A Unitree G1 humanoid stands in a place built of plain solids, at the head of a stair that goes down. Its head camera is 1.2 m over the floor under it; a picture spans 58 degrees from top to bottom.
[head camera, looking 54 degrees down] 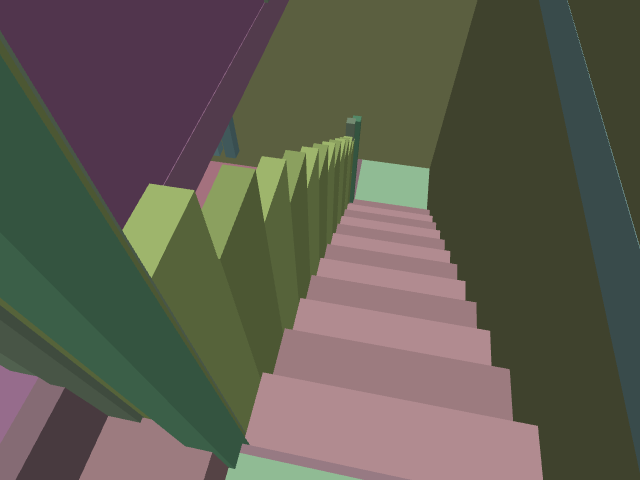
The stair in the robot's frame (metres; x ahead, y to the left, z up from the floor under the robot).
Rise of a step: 0.20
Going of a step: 0.25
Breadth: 0.87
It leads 11 degrees to the right of straight ahead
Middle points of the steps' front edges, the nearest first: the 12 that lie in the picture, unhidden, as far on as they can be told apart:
0.40 -0.24 -0.20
0.65 -0.29 -0.40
0.89 -0.33 -0.60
1.14 -0.38 -0.80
1.38 -0.43 -1.00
1.63 -0.48 -1.20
1.87 -0.52 -1.40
2.12 -0.57 -1.60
2.36 -0.62 -1.80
2.61 -0.67 -2.00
2.86 -0.71 -2.20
3.10 -0.76 -2.40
